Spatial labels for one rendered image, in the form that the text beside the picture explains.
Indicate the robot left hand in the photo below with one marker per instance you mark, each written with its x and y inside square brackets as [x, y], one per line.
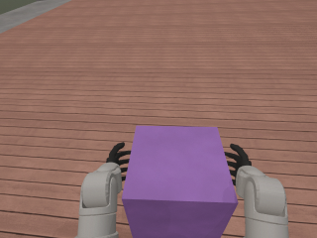
[114, 157]

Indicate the right robot forearm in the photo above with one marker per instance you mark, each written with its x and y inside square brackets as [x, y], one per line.
[265, 204]

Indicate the left robot forearm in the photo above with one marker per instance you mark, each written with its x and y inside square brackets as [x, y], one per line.
[98, 202]

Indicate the robot right hand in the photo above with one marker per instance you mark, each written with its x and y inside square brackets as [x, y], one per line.
[241, 159]

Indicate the carton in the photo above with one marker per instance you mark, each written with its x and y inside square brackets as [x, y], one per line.
[178, 183]

